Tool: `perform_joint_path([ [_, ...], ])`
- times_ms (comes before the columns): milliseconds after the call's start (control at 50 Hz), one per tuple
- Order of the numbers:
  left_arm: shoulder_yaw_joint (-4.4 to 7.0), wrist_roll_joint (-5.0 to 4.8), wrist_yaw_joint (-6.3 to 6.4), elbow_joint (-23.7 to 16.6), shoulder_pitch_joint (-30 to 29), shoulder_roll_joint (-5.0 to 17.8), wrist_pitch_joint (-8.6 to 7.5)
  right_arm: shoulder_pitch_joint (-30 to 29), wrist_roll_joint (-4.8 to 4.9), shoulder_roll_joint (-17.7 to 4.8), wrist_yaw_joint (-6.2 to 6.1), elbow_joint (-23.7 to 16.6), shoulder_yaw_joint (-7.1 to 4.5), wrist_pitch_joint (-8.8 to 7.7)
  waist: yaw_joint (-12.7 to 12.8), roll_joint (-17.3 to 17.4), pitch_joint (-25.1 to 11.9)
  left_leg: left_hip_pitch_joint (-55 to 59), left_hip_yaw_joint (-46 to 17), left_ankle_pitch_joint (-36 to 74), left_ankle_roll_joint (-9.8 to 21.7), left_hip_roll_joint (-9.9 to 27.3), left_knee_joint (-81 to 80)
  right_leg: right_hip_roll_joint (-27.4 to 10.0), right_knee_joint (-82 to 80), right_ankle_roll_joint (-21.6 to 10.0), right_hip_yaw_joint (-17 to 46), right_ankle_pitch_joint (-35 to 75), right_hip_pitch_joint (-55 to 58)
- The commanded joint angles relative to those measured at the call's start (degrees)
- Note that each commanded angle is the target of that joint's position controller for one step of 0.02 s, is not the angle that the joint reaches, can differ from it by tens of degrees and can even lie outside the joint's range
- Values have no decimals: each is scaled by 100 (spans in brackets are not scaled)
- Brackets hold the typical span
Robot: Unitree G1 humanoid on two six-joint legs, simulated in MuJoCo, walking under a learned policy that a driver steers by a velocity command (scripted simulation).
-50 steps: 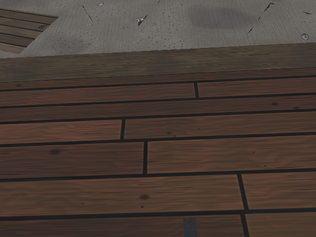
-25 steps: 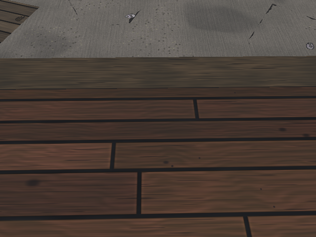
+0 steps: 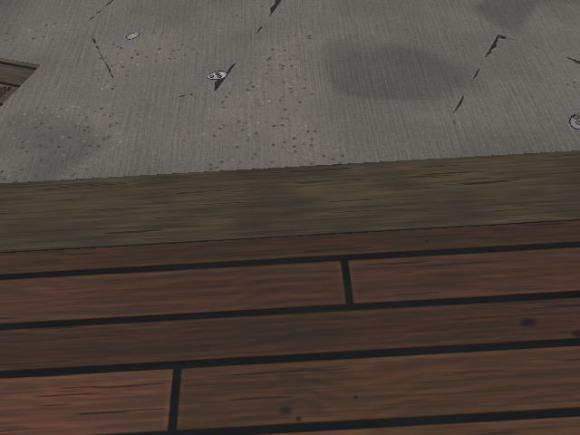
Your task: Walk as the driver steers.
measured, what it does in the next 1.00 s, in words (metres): walks ahead, turning right: left foot, then right foot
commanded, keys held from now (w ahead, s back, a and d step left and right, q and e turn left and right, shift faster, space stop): w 0.30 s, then w+e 0.70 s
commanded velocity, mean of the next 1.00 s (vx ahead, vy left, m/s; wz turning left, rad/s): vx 0.50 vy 0.00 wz -0.28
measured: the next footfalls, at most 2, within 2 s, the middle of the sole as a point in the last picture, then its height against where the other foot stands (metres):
left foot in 0.42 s outside the picture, level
right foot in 0.96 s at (371, 357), level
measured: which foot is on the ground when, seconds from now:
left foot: up 0.00-0.40, down 0.42-0.94, up 0.96-1.00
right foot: down 0.00-0.44, up 0.46-0.94, down 0.96-1.00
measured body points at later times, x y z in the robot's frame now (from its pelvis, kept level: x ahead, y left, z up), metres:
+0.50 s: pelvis +0.28 +0.05 -0.01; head +0.31 +0.06 +0.44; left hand +0.29 +0.33 -0.14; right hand +0.47 -0.21 -0.09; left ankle +0.36 +0.15 -0.73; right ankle +0.11 -0.09 -0.66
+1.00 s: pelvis +0.53 -0.03 -0.02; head +0.57 -0.05 +0.43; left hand +0.80 +0.16 -0.10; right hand +0.49 -0.32 -0.15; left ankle +0.39 +0.15 -0.67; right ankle +0.60 -0.13 -0.73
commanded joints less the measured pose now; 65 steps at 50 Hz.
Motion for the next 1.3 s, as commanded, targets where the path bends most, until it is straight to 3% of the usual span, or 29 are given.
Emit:
perform_joint_path([
  [20, 177, 56, -1, -179, 332, 630, -81, -113, -49, -536, -16, -478, -159, -58, 93, -655, -453, -1477, -245, 654, -20, 623, 43, -1451, -1771, -976, 1957, 325, 1508],
  [80, 225, 13, 13, -31, 382, 746, -177, -132, -88, -340, -51, -459, -125, 77, -24, -568, -303, -1463, -166, 1079, -186, 658, -405, -1356, -2096, -1100, 1410, 986, 1183],
  [220, 278, -58, 156, 340, 941, 970, -74, -1508, -87, -111, 37, -805, -33, -34, 426, -437, 74, -1556, 77, 2862, -272, 458, -2760, -1131, -2269, -850, 661, 1037, 1534],
  [300, 309, -97, 182, 596, 1308, 1041, 43, -2087, -36, -152, 161, -1031, -24, -97, 591, -437, 240, -1698, 86, 2674, -136, 329, -3361, -1433, -2018, -833, 741, 1097, 2209],
  [360, 347, -135, 231, 695, 1328, 1099, 138, -2038, -53, -311, 224, -1094, -79, -164, 395, -519, 171, -1353, 38, 2080, 46, 202, -3682, -1604, -1564, -715, 1013, 1659, 2559],
  [400, 356, -130, 251, 663, 1102, 1160, 189, -1117, -74, -587, 180, -840, -230, -203, -162, -556, -380, 104, 290, 1953, 238, -77, -3954, -1333, -550, -538, 888, 2935, 2372],
  [420, 264, -63, 254, 593, 1092, 932, 184, -166, -121, -904, 113, -600, -366, -204, -562, -418, -1135, 1719, 46, 2139, 460, 247, -3696, -1008, 652, -351, 694, 2584, 1645],
  [440, 84, 7, 229, 398, 1544, 349, 106, 593, -243, -1472, 48, -512, -505, -174, -569, 679, -2132, 4076, -1944, 1817, 1109, 1745, -3621, -241, 2828, 43, 320, 434, -433],
  [460, 46, -113, 214, 471, 1766, 276, 10, 742, -191, -1207, 59, -450, -440, -123, -550, 1510, -2680, 4579, -3766, 864, 1554, 2347, -4460, 196, 4035, 175, 835, -2462, -1559],
  [480, 220, -269, 202, 425, 1348, 890, -31, 411, -137, -803, 48, -484, -317, -111, -605, 898, -1763, 3873, -3165, 294, 1273, 2150, -4695, -160, 4488, 145, 1122, -2230, -2063],
  [520, 257, -232, 227, 269, 764, 860, -4, -315, -131, -433, 39, -496, -206, -125, -296, 415, -652, 2332, -1798, 698, 953, 1725, -5083, -637, 4132, 149, 853, -1304, -1963],
  [560, 292, -185, 237, 338, 947, 664, 154, -713, -199, -247, 52, -464, -172, -205, 23, 591, -324, 1447, -965, 1286, 829, 1419, -5481, -879, 3780, 201, 889, -778, -1367],
  [660, 282, -140, 241, 128, 657, 398, 339, -753, -233, -450, -10, -222, -277, -302, 139, 261, -6, 1231, 190, 2435, 925, 1348, -5829, -942, 3051, 351, 914, 167, -1690],
  [740, 210, -122, 81, -106, -33, 243, 262, -615, -197, -643, -92, -117, -323, -220, -104, 120, 146, 1477, 879, 2653, 801, 1225, -5871, -849, 1648, 301, 508, 1166, -1559],
  [840, 183, -124, -90, -530, -773, 246, 273, -202, -59, -863, -115, 80, -413, -13, -333, 44, 374, 2468, 1188, 3160, 704, 1540, -5551, -725, 850, 68, 143, 812, -1812],
  [900, 313, -114, -133, -634, -495, 493, 321, -331, 21, -1077, -152, 53, -484, 119, -1, 306, 7, 2814, 1425, 5468, 518, 1569, -4566, -280, 765, -240, -281, -32, -1071],
  [940, 592, -144, -66, -316, 909, 940, 358, -508, 79, -1073, -174, 1, -471, 192, 821, 227, -761, 2284, 1645, 6054, 269, 1276, -2562, 229, 310, -606, -452, 107, 903],
  [960, 795, -156, 67, -117, 1758, 1473, 433, -403, -66, -785, -174, -103, -358, 138, 1094, -519, -1270, 832, 1660, 4077, -16, 983, -740, -422, 132, -957, 760, 152, 2617],
  [980, 819, -185, 75, -216, 1417, 1993, 359, 112, -245, 35, -84, -416, -101, -35, 291, -1803, -1747, -1671, 876, -1079, -341, -273, 1094, -1742, -555, -2052, 4062, -895, 4262],
  [1000, 659, -149, 18, -367, 1540, 1438, 260, -560, -17, -481, -4, -472, -172, -257, 767, -975, -2153, -2292, -282, -1122, -223, -213, 1543, -1992, -1306, -2072, 4870, -1466, 4401],
  [1020, 569, -99, -5, -332, 1321, 1155, 173, -1025, 172, -706, 34, -632, -238, -372, 766, -708, -1317, -2686, -261, -558, -64, 36, 1370, -1866, -1393, -1779, 4085, -1059, 3837],
  [1040, 520, -112, -2, -364, 978, 1009, 133, -1049, 94, -627, -2, -607, -217, -428, 498, -246, -888, -2438, -274, -59, -2, 294, 868, -1608, -1353, -1569, 3405, -486, 3027],
  [1060, 461, -100, 18, -436, 599, 827, 129, -1007, -65, -656, -41, -529, -254, -420, 269, -161, -610, -2048, -273, 243, -42, 460, 361, -1367, -1396, -1417, 2844, 125, 2296],
  [1080, 84, 457, 22, 113, 1163, 1, -137, -477, -1062, 59, 46, -471, 89, -391, 89, -537, -558, -1628, -576, 703, 34, 554, 288, -972, -1409, -1100, 2335, -717, 1715],
  [1100, 106, 450, -4, 33, 1039, 63, -199, -469, -1026, 138, 72, -465, 85, -295, 16, -621, -217, -1601, -467, 849, -22, 501, 127, -884, -1626, -1125, 2232, -790, 1273],
  [1140, 183, 401, -89, -137, 687, 459, -336, -644, -668, -228, 99, -546, 77, -142, -14, -439, -293, -1681, -275, 1207, -199, 443, -118, -804, -1729, -1248, 2038, -606, 881],
  [1160, 206, 428, -155, -155, 669, 607, -394, -751, -585, -301, 73, -581, 101, -101, -1, -349, -289, -1621, -216, 1441, -322, 454, -371, -789, -1725, -1293, 1933, -302, 641],
  [1240, 216, 389, -395, -35, 1116, 769, -382, -1551, -551, -8, 28, -810, 327, 51, 279, -342, -122, -1182, 30, 2095, -600, 373, -2203, -699, -1524, -1353, 1774, 742, 417],
  [1300, 277, 414, -512, 120, 1583, 872, -275, -1985, -530, -87, 103, -964, 385, 41, 503, -437, -36, -919, 208, 2276, -510, 133, -2977, -865, -1285, -1413, 2072, 1023, 750],
])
